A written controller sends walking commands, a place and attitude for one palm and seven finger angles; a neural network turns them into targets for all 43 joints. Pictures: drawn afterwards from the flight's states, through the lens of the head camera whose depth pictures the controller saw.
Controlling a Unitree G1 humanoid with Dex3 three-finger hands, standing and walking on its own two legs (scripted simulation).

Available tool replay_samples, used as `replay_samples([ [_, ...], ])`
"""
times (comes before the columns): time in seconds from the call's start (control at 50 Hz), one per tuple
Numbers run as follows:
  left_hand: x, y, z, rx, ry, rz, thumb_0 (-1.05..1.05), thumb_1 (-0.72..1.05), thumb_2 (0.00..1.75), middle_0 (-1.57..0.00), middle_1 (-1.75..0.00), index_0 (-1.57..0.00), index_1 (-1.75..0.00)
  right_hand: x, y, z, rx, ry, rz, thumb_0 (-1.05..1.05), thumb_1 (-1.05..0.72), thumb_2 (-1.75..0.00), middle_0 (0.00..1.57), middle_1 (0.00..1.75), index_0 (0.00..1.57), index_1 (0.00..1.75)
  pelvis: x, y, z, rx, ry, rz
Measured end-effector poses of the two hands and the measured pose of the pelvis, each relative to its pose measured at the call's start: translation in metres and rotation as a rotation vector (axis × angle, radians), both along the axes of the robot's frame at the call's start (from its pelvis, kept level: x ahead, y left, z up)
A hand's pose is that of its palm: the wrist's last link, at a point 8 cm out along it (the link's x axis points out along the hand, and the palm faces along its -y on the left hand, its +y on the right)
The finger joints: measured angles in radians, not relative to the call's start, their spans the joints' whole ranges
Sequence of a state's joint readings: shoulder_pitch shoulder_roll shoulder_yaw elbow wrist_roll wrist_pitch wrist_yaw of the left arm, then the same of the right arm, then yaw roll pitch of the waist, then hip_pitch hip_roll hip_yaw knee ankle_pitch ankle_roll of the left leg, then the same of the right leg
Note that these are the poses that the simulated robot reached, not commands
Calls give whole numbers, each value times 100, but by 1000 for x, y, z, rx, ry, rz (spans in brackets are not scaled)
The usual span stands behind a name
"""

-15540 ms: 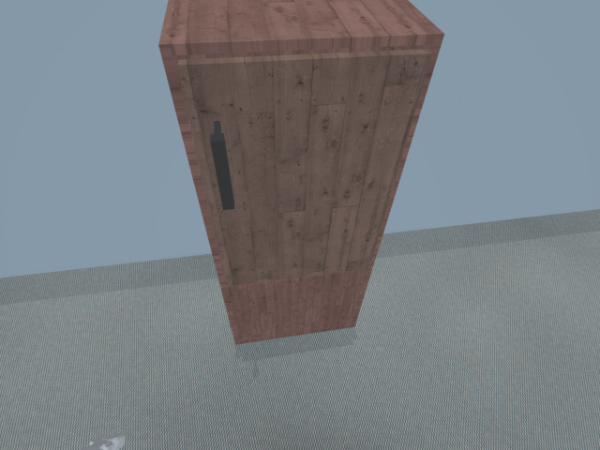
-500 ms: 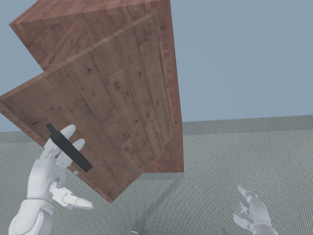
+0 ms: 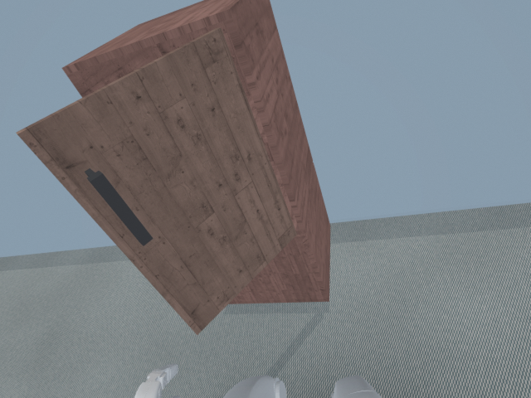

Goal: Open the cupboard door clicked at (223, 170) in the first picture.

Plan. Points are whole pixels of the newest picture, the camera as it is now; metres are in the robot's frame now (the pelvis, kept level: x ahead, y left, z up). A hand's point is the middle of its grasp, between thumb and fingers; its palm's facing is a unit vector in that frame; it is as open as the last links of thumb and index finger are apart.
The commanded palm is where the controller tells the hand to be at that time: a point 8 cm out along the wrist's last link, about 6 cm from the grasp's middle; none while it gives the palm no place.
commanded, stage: relax the arm and regain balance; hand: left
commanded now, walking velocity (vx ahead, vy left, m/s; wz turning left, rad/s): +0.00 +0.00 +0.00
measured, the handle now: (118, 206) +0.41 +0.20 +0.19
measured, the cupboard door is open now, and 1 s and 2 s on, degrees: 54 54 54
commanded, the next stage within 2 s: stand and wait in 1.04 s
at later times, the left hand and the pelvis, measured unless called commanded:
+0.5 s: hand out of the picture +0.10 +0.17 -0.02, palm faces -0.16 -0.95 -0.26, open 16.4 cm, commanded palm none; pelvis -0.05 +0.01 +0.13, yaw -11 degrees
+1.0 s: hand out of the picture +0.05 +0.13 -0.02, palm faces -0.09 -0.98 -0.18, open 16.2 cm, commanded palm none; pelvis -0.10 -0.01 +0.13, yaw -10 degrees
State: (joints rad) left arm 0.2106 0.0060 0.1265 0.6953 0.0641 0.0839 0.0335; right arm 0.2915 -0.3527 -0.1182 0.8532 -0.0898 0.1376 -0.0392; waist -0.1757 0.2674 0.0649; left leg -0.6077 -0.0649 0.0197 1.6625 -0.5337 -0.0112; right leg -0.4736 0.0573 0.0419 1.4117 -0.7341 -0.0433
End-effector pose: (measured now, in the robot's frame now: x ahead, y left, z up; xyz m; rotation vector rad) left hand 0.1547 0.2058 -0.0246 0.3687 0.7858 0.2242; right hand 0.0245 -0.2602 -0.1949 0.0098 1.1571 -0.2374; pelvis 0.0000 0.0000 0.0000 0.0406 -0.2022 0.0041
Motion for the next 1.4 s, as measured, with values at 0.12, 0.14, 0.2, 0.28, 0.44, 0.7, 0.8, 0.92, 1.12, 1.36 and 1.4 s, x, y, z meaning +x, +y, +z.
replay_samples([
  [0.12,-76,-11,-2,-248,177,157,16,-61,30,-19,-32,-16,-33,-38,41,105,12,91,63,1,-92,-90,20,30,20,30,-23,0,68,-33,116,-16],
  [0.14,-78,-7,2,-240,199,132,16,-61,30,-19,-32,-16,-33,-45,44,118,2,98,58,1,-91,-90,20,30,20,30,-26,2,76,-37,149,-34],
  [0.2,-87,6,18,-237,266,93,15,-60,30,-17,-31,-16,-32,-71,53,148,-20,144,10,1,-91,-90,20,30,20,30,-36,10,102,-28,191,-85],
  [0.28,-83,23,37,-213,304,35,14,-59,29,-16,-31,-16,-31,-99,61,177,-32,217,-17,0,-91,-90,20,30,20,30,-38,14,128,-52,234,-113],
  [0.44,-57,26,33,-155,319,-78,8,-54,29,-15,-30,-15,-30,-130,57,184,-32,242,-96,0,-91,-90,20,30,20,30,-43,8,129,-14,210,-182],
  [0.7,-80,-14,40,-201,284,-95,7,-49,30,-15,-30,-15,-30,-142,50,170,26,207,-81,0,-91,-90,20,30,20,30,-71,-3,132,-11,147,-181],
  [0.8,-97,-23,39,-226,285,-71,11,-49,30,-15,-30,-15,-30,-150,47,169,33,204,-74,0,-91,-90,20,30,20,30,-83,-6,132,-12,147,-178],
  [0.92,-109,-26,36,-232,294,-62,13,-49,30,-15,-30,-15,-30,-171,47,170,35,239,-87,0,-91,-90,20,30,20,30,-93,-9,132,-13,155,-178],
  [1.12,-114,-21,34,-219,307,-62,14,-50,29,-15,-30,-15,-30,-210,54,172,46,325,-118,0,-91,-90,20,30,20,30,-99,-10,132,-15,162,-177],
  [1.36,-112,-17,33,-221,314,-49,14,-51,29,-15,-30,-15,-30,-210,63,174,60,339,-123,0,-91,-90,20,30,20,30,-95,-8,133,-16,167,-174],
  [1.4,-110,-17,33,-223,313,-50,15,-51,29,-15,-30,-15,-30,-205,64,174,59,330,-122,0,-91,-90,20,30,20,30,-94,-7,133,-16,168,-174],
])
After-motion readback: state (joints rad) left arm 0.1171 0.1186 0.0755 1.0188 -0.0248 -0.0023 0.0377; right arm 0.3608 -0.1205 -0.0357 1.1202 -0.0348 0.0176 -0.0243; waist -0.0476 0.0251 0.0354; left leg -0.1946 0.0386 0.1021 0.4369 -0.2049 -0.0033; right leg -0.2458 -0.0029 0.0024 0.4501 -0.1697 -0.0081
